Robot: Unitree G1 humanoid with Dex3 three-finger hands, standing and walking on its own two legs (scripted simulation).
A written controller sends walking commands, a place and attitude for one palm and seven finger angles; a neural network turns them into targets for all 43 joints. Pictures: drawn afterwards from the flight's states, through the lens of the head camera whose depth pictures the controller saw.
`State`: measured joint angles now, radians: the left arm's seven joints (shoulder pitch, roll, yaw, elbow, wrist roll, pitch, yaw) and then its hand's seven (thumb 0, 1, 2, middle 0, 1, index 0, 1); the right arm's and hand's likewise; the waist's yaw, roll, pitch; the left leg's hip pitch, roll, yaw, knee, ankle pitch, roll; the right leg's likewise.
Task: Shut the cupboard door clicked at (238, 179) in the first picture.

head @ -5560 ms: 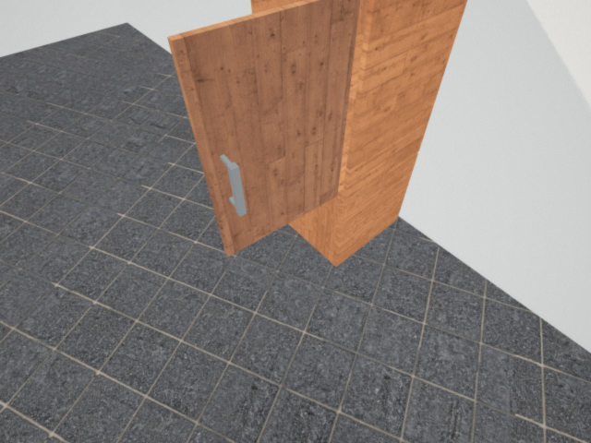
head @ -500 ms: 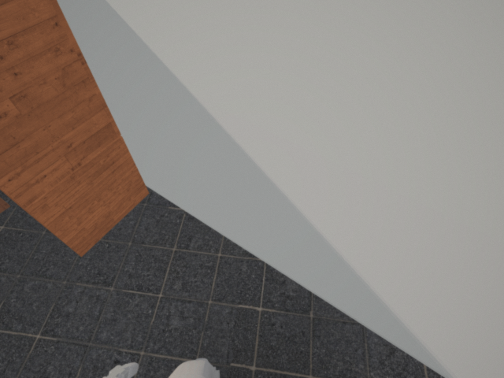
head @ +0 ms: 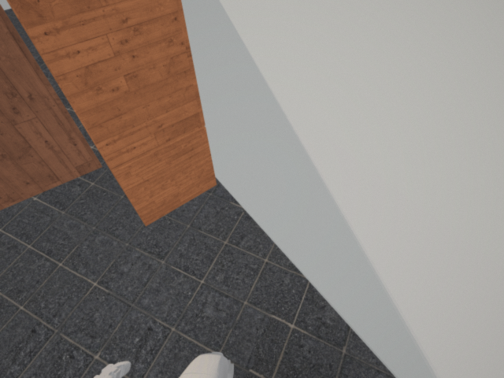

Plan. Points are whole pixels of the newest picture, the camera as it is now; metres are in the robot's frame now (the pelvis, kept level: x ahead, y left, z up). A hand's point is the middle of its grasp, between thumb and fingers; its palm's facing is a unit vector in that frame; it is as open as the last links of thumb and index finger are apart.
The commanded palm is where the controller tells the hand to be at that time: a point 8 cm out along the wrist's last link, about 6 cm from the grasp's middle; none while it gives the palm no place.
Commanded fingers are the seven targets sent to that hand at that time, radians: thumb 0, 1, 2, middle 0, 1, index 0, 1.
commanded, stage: turn to face it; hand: left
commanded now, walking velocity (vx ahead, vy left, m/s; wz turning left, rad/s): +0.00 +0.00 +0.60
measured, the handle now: out of the picture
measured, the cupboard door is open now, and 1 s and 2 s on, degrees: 86 86 86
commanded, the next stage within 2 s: take the last steps up to it in 0.92 s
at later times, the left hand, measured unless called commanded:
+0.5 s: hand out of the picture +0.07 +0.24 -0.15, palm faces +0.31 -0.92 -0.26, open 7.4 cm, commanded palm none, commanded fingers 0.00 0.90 0.90 -0.20 -0.30 -0.20 -0.30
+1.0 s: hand out of the picture -0.04 +0.20 -0.19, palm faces +0.54 -0.82 -0.19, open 7.4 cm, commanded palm none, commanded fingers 0.00 0.90 0.90 -0.20 -0.30 -0.20 -0.30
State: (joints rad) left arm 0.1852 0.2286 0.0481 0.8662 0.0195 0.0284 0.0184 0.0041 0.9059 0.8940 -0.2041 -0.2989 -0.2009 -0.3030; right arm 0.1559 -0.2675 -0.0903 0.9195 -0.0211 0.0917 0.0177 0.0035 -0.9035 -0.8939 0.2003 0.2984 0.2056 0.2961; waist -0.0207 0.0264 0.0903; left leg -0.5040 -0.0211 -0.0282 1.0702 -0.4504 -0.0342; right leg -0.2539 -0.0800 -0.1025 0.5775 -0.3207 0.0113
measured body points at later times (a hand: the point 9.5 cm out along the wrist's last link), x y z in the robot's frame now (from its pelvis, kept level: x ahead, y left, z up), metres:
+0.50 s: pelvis +0.02 +0.00 +0.01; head +0.07 +0.02 +0.45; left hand +0.05 +0.29 -0.13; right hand +0.17 -0.23 -0.13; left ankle +0.00 +0.12 -0.73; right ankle +0.06 -0.15 -0.69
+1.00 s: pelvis +0.03 +0.01 +0.00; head +0.06 +0.07 +0.44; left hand -0.07 +0.24 -0.17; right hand +0.26 -0.14 -0.12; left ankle +0.00 +0.09 -0.73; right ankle +0.07 -0.14 -0.68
